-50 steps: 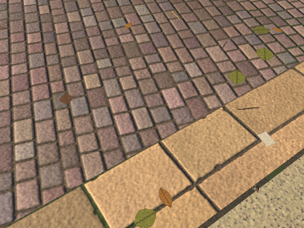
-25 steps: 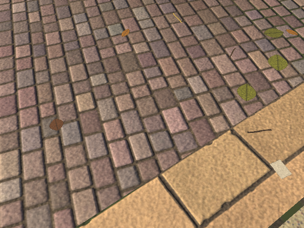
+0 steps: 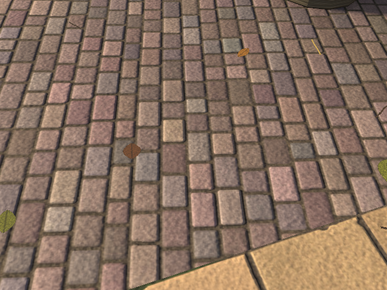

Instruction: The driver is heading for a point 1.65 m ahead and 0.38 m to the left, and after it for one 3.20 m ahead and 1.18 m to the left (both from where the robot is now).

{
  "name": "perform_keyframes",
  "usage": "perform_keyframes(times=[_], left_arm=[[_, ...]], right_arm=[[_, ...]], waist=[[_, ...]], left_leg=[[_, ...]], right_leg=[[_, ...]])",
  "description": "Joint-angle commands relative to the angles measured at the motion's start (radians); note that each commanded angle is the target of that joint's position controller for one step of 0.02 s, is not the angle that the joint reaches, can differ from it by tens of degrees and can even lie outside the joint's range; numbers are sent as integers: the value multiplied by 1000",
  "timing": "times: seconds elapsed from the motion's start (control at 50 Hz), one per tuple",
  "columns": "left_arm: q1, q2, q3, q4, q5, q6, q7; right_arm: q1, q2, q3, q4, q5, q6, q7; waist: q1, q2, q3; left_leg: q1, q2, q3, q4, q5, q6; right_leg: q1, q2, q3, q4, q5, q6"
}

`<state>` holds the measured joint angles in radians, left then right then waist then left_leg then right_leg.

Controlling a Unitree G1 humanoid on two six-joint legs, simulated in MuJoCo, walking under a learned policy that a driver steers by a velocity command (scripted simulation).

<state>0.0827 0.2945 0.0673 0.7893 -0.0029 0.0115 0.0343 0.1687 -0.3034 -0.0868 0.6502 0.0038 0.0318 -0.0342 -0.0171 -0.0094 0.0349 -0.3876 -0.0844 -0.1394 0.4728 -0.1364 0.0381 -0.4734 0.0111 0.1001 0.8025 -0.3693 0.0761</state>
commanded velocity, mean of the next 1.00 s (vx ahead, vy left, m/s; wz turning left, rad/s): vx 0.00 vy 0.00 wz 0.35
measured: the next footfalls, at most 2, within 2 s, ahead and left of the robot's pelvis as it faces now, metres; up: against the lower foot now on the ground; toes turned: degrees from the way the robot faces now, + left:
right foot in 0.12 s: +0.06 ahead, -0.15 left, +0.00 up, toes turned +9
left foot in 0.54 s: +0.00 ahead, +0.12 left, +0.00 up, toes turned +20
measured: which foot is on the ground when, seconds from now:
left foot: down 0.00-0.12, up 0.14-0.52, down 0.54-1.00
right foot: up 0.00-0.10, down 0.12-0.54, up 0.56-0.88, down 0.90-1.00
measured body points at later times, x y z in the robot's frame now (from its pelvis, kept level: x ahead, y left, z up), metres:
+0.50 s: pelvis +0.00 -0.01 +0.00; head +0.04 +0.00 +0.45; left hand +0.03 +0.30 -0.11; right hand +0.25 -0.22 -0.09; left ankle -0.04 +0.11 -0.72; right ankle +0.02 -0.15 -0.74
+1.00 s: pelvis -0.01 +0.01 -0.01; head +0.01 +0.00 +0.44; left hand +0.00 +0.31 -0.11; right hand +0.24 -0.17 -0.11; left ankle -0.04 +0.11 -0.74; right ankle +0.04 -0.12 -0.74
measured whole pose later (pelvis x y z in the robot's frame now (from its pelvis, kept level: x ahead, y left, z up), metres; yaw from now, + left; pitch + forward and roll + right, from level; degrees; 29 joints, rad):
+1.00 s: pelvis -0.01 +0.01 -0.01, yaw +19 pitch +0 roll +1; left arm 0.21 0.28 0.05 0.76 -0.01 0.02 0.01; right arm 0.12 -0.24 -0.04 0.71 -0.02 0.01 -0.02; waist 0.02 0.01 0.03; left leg -0.26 -0.03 0.03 0.55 -0.29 0.02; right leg -0.28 -0.03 0.03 0.58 -0.30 0.03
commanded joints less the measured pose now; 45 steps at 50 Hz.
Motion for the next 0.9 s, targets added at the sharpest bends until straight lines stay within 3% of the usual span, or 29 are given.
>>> perform_keyframes(times=[0.02, 0.08, 0.1, 0.12, 0.14, 0.16, 0.18, 0.2, 0.22, 0.28, 0.34, 0.38, 0.46, 0.5, 0.52, 0.54, 0.56, 0.58, 0.6, 0.62, 0.66, 0.7, 0.76, 0.8, 0.86, 0.9], left_arm=[[21, 85, 23, -58, -4, -22, -7], [90, 90, 31, -44, -6, -41, -22], [129, 109, 40, -32, -2, -43, -24], [156, 181, 57, -35, 18, -39, -19], [123, 251, 69, -41, 50, -30, -17], [77, 200, 57, -78, 61, -36, -13], [14, 143, 42, -100, 47, -37, -5], [-22, 117, 36, -110, 30, -35, 0], [-21, 106, 31, -112, 13, -33, 5], [49, 116, 31, -104, 16, -18, 17], [103, 152, 46, -98, 16, -6, 20], [91, 181, 57, -104, 11, -3, 13], [75, 203, 68, -104, -9, -6, -8], [55, 200, 67, -98, -30, -8, -12], [88, 169, 57, -80, -34, -12, -16], [130, 116, 40, -73, -5, -16, -23], [103, 50, 10, -121, 49, -22, -31], [25, 116, 31, -134, 22, -22, -20], [11, 145, 41, -130, -5, -14, -16], [28, 141, 44, -113, -7, -8, -11], [61, 143, 48, -89, 7, 4, -2], [94, 115, 40, -78, 4, 7, -5], [68, 75, 19, -84, 4, 8, -7], [73, 63, 9, -77, 5, 10, -14], [91, 85, 10, -71, -3, 8, -21], [87, 126, 14, -85, 12, 2, -22]], right_arm=[[-14, -163, -45, -76, 0, -1, -3], [-44, -158, -41, -90, 13, 10, -4], [-39, -145, -37, -93, 19, 14, -7], [-9, -97, -25, -99, 12, 16, -6], [-10, -94, -27, -136, 15, 5, -3], [5, -175, -50, -123, -3, -8, 3], [34, -207, -66, -92, 8, -5, 9], [62, -186, -66, -62, 9, 7, 6], [65, -160, -60, -56, 6, 16, 3], [-4, -101, -37, -95, 21, 22, 11], [-62, -79, -23, -133, 18, 19, 20], [-69, -69, -16, -146, 14, 19, 30], [-39, -93, -27, -148, 18, 29, 45], [14, -84, -32, -131, 17, 31, 51], [57, -98, -40, -114, 14, 30, 46], [96, -164, -59, -113, 15, 26, 34], [87, -258, -66, -145, -5, 18, 21], [128, -204, -50, -132, -34, -7, 32], [86, -177, -37, -117, -33, -24, 35], [26, -152, -30, -108, -19, -32, 32], [-47, -125, -13, -106, -4, -32, 25], [-61, -94, 1, -98, -14, -36, 19], [-64, -89, 4, -76, -15, -37, 16], [-60, -60, 16, -52, -23, -37, 19], [-73, -75, 19, -17, -24, -38, 27], [-35, -91, 13, 7, -16, -40, 22]], waist=[[1, 182, -163], [38, 188, -157], [52, 165, -156], [34, 8, -162], [-4, -290, -99], [3, -240, -96], [-21, -157, -85], [-33, -117, -65], [-20, -113, -55], [28, -134, -46], [72, -165, -81], [75, -177, -93], [62, -192, -96], [20, -173, -101], [4, -126, -114], [8, 51, -157], [28, 345, -164], [-59, 240, -238], [-33, 183, -177], [-5, 158, -141], [28, 140, -118], [46, 141, -135], [27, 146, -123], [14, 149, -125], [27, 143, -81], [30, 85, -60]], left_leg=[[152, 231, -304, -125, 43, 172], [138, 199, -335, -75, 56, 135], [88, 161, -313, -36, 4, 98], [-39, 76, -213, 137, -207, 42], [-236, -82, -5, 349, -467, -13], [-238, -3, -35, 581, -477, -49], [-227, 12, -32, 671, -405, -60], [-231, 19, -12, 714, -347, -78], [-264, 24, -3, 757, -295, -94], [-291, 50, 68, 689, -233, -128], [-265, 94, 96, 526, -247, -144], [-176, 112, 131, 422, -264, -134], [-34, 100, 192, 236, -234, -92], [86, 78, 215, 36, -110, -43], [211, 60, 200, -80, 1, -9], [407, 177, 27, -108, 294, 38], [496, 445, -296, -54, 711, 203], [399, 498, -323, -83, 629, 332], [358, 430, -224, -96, 530, 294], [326, 365, -157, -101, 430, 233], [253, 314, -93, -110, 428, 190], [230, 292, -57, -119, 421, 188], [233, 278, -52, -120, 314, 181], [217, 285, -48, -128, 228, 185], [161, 282, -54, -122, 84, 168], [153, 239, -35, -88, -12, 100]], right_leg=[[55, 23, -14, -88, 6, -7], [173, 31, -36, -316, 100, -41], [264, -6, -26, -418, 180, -62], [368, -202, 142, -482, 194, -131], [334, -390, 402, -545, 348, -297], [278, -451, 436, -545, 392, -373], [264, -388, 310, -517, 399, -332], [270, -311, 201, -496, 378, -275], [297, -282, 149, -487, 381, -254], [361, -250, 37, -488, 464, -269], [457, -289, 16, -476, 502, -290], [431, -306, -19, -473, 523, -290], [393, -328, -60, -439, 540, -273], [360, -316, -91, -365, 517, -230], [298, -285, -128, -290, 456, -180], [135, -212, -213, -104, 241, -92], [-134, -81, -239, 166, -310, -4], [-141, -66, -96, 327, -343, 5], [-152, -84, -73, 379, -278, -2], [-156, -91, -64, 359, -204, -9], [-98, -84, -66, 341, -87, 2], [-29, -74, -70, 287, -17, 10], [40, -80, -71, 73, 0, 9], [126, -87, -79, -51, -6, 4], [228, -64, -113, -226, 81, -18], [277, -75, -79, -346, 310, -51]])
